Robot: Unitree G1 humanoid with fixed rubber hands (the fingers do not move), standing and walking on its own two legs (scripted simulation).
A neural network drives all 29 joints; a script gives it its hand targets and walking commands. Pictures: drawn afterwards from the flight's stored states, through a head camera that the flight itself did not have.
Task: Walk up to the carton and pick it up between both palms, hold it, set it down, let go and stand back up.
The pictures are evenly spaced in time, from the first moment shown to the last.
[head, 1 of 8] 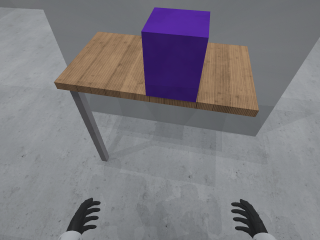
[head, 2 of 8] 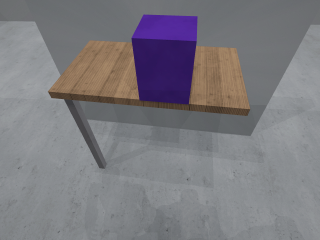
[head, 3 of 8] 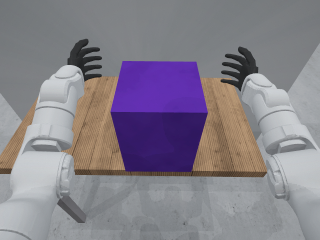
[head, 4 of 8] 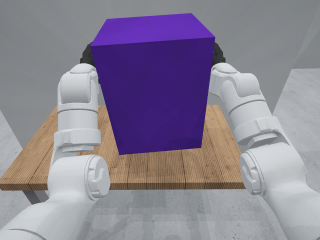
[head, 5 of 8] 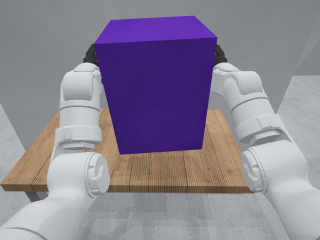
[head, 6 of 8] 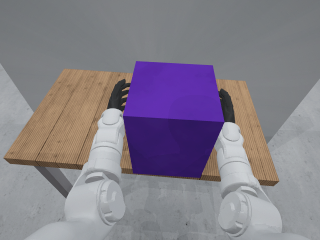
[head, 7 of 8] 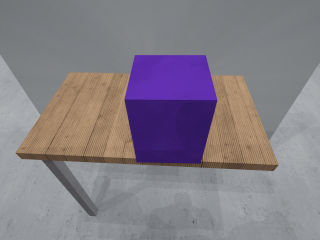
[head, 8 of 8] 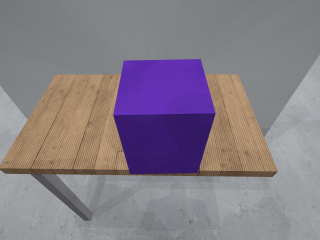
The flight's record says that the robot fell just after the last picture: no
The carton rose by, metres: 0.23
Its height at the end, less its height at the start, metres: +0.00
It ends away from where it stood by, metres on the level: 0.01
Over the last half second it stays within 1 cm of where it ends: yes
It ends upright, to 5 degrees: yes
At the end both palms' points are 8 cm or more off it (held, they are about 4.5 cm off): yes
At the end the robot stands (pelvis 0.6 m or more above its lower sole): yes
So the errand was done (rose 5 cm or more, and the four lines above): yes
